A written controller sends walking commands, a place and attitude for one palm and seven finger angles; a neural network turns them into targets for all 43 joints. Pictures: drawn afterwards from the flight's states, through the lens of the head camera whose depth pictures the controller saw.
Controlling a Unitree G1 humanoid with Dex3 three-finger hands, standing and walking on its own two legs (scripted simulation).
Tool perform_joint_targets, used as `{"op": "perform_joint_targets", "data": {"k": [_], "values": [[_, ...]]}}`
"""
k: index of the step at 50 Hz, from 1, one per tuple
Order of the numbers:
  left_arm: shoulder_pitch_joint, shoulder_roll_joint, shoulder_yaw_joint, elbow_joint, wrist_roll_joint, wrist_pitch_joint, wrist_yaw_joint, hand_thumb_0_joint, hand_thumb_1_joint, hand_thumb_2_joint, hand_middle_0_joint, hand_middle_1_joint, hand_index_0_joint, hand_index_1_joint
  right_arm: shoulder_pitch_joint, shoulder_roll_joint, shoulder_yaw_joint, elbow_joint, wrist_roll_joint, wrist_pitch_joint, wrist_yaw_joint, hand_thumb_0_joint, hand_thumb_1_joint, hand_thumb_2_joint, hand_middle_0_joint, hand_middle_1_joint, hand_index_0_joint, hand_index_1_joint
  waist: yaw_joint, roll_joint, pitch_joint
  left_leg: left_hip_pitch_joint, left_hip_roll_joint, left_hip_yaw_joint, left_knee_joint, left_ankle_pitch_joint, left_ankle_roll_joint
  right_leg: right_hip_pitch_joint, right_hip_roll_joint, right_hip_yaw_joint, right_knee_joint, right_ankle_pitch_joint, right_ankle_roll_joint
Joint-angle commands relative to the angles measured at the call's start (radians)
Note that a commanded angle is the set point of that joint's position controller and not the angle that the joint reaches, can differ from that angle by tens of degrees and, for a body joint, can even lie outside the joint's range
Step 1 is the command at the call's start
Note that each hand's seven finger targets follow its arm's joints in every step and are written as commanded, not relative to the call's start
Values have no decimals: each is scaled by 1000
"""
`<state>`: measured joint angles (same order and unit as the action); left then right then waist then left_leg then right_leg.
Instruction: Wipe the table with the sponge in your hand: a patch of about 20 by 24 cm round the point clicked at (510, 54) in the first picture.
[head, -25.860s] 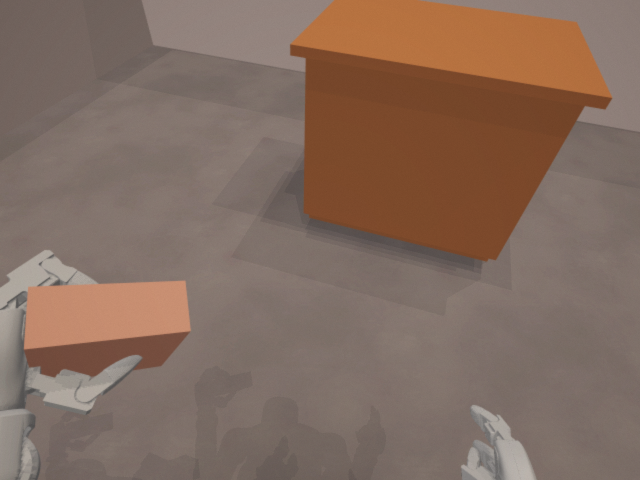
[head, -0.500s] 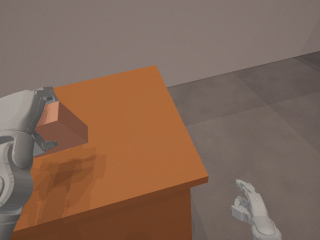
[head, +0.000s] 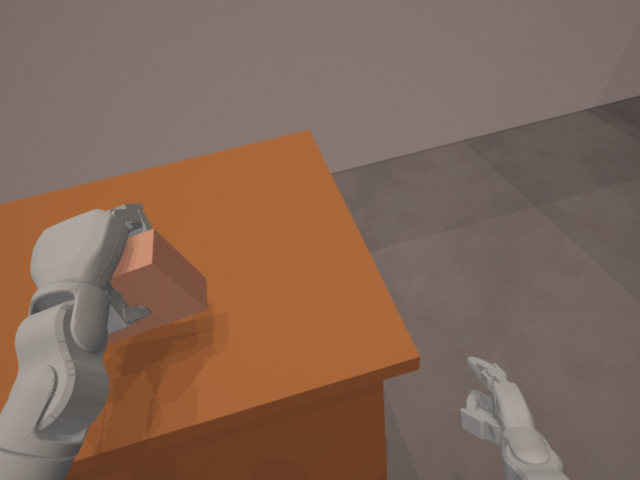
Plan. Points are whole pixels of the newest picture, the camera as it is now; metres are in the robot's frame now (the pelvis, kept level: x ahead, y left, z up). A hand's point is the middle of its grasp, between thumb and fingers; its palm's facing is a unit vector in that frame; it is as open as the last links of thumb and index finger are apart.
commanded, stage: move the sponge above the wiping area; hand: left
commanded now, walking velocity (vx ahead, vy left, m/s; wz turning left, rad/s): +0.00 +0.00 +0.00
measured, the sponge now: (139, 297) +0.27 +0.27 +0.13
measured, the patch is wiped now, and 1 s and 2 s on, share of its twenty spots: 0.00 0.00 0.00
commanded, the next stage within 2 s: none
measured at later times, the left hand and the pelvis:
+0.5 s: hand (140, 306) +0.25 +0.26 +0.13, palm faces +0.02 -0.11 -0.99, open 9.4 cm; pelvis +0.01 -0.01 +0.00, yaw +0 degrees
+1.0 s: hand (146, 317) +0.25 +0.25 +0.12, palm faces -0.04 -0.09 -1.00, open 9.4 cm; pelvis +0.00 -0.01 +0.00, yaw +0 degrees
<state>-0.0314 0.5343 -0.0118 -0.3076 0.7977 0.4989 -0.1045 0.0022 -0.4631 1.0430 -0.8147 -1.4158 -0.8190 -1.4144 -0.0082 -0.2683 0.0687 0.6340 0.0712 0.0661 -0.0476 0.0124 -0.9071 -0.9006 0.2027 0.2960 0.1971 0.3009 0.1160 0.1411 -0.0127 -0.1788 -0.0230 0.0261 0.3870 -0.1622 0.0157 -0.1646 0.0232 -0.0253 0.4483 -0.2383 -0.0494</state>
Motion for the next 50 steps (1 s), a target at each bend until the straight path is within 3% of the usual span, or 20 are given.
{"op": "perform_joint_targets", "data": {"k": [1,5,7,8,12,13,14,15,18,23,27,28,30,32,33,37,40,45,47,50], "values": [[-242,224,65,-169,54,-14,6,0,100,1300,-1200,-1600,-1200,-1600,-225,-90,-33,-198,-4,-41,-21,0,-900,-900,200,300,200,300,-12,-133,-166,52,-4,-52,-31,56,26,19,-18,87,-81,57,-1],[-355,353,150,-274,138,-63,50,0,100,1300,-1200,-1600,-1200,-1600,-218,-76,-38,-195,-29,-59,-21,0,-900,-900,200,300,200,300,17,-30,-317,124,-22,-65,-4,211,32,108,-12,114,-46,178,-28],[-385,415,210,-283,162,-82,83,0,100,1300,-1200,-1600,-1200,-1600,-231,-72,-37,-183,-34,-70,-18,0,-900,-900,200,300,200,300,36,36,-317,135,-25,-83,2,241,31,115,1,160,-48,199,-53],[-358,357,179,-241,158,-92,99,0,100,1300,-1200,-1600,-1200,-1600,-204,-58,-40,-169,-35,-75,-13,0,-900,-900,200,300,200,300,25,-8,-309,132,-22,-73,10,270,28,119,-6,127,-44,229,-45],[-254,313,197,-136,83,-61,111,0,100,1300,-1200,-1600,-1200,-1600,-238,-68,-45,-159,-17,-67,3,0,-900,-900,200,300,200,300,37,-47,-209,95,-20,-76,-2,231,17,86,-8,159,-72,232,-46],[-227,249,149,-143,57,-54,102,0,100,1300,-1200,-1600,-1200,-1600,-224,-68,-51,-159,-14,-64,5,0,-900,-900,200,300,200,300,19,-65,-205,93,-9,-58,2,221,18,84,-22,124,-71,237,-24],[-185,256,158,-118,43,-42,91,0,100,1300,-1200,-1600,-1200,-1600,-216,-75,-54,-156,-12,-58,7,0,-900,-900,200,300,200,300,22,-91,-183,79,-11,-57,2,216,17,74,-21,122,-73,247,-18],[-154,200,106,-119,26,-29,70,0,100,1300,-1200,-1600,-1200,-1600,-228,-75,-52,-168,-8,-53,8,0,-900,-900,200,300,200,300,12,-103,-166,67,-10,-53,1,196,18,67,-27,114,-76,240,-9],[-90,166,68,-65,8,3,20,0,100,1300,-1200,-1600,-1200,-1600,-214,-89,-46,-177,0,-44,-3,0,-900,-900,200,300,200,300,-10,-172,-112,27,-5,-42,2,129,25,29,-28,107,-86,185,6],[-182,263,88,-178,82,-29,-5,0,100,1300,-1200,-1600,-1200,-1600,-218,-88,-44,-197,-10,-53,-21,0,-900,-900,200,300,200,300,-11,-117,-214,66,-21,-43,21,139,39,54,-29,119,-59,168,2],[-321,416,208,-327,137,-127,44,0,100,1300,-1200,-1600,-1200,-1600,-221,-75,-42,-196,-33,-78,-31,0,-900,-900,200,300,200,300,15,-20,-302,137,-34,-71,34,217,43,92,-11,164,-57,217,-27],[-282,368,192,-302,127,-155,66,0,100,1300,-1200,-1600,-1200,-1600,-193,-55,-47,-188,-37,-91,-32,0,-900,-900,200,300,200,300,12,-33,-294,138,-30,-61,37,232,43,95,-17,132,-56,221,-21],[-236,355,216,-230,103,-180,97,0,100,1300,-1200,-1600,-1200,-1600,-167,-56,-53,-165,-35,-94,-28,0,-900,-900,200,300,200,300,12,-42,-236,133,-24,-66,26,233,32,73,-14,134,-76,230,-25],[-236,390,274,-160,78,-153,120,0,100,1300,-1200,-1600,-1200,-1600,-198,-68,-53,-156,-26,-88,-24,0,-900,-900,200,300,200,300,34,-26,-182,101,-22,-80,10,187,22,59,-10,176,-96,182,-42],[-262,323,219,-116,68,-136,126,0,100,1300,-1200,-1600,-1200,-1600,-187,-65,-57,-142,-21,-81,-20,0,-900,-900,200,300,200,300,13,-54,-169,88,-13,-63,7,170,19,51,-19,145,-96,165,-25],[-184,284,186,-34,21,-59,85,0,100,1300,-1200,-1600,-1200,-1600,-237,-89,-52,-153,-8,-63,-18,0,-900,-900,200,300,200,300,23,-75,-113,45,-17,-58,-6,116,14,26,-20,155,-109,124,-18],[-137,202,87,-31,7,-36,26,0,100,1300,-1200,-1600,-1200,-1600,-219,-92,-49,-172,-1,-58,-20,0,-900,-900,200,300,200,300,-5,-141,-110,23,-11,-46,-6,80,21,23,-32,113,-104,108,9],[-220,236,53,-141,62,-60,-22,0,100,1300,-1200,-1600,-1200,-1600,-218,-89,-43,-191,-8,-74,-30,0,-900,-900,200,300,200,300,-21,-114,-181,60,-18,-52,1,67,38,21,-31,109,-90,73,10],[-343,308,85,-236,116,-96,-8,0,100,1300,-1200,-1600,-1200,-1600,-244,-82,-37,-193,-18,-87,-36,0,-900,-900,200,300,200,300,-9,-52,-226,102,-20,-69,-2,80,40,22,-18,129,-88,47,-9],[-352,361,170,-263,140,-186,61,0,100,1300,-1200,-1600,-1200,-1600,-184,-66,-50,-174,-39,-111,-40,0,-900,-900,200,300,200,300,13,-38,-285,149,-22,-80,0,162,38,68,-9,117,-82,110,-25]]}}
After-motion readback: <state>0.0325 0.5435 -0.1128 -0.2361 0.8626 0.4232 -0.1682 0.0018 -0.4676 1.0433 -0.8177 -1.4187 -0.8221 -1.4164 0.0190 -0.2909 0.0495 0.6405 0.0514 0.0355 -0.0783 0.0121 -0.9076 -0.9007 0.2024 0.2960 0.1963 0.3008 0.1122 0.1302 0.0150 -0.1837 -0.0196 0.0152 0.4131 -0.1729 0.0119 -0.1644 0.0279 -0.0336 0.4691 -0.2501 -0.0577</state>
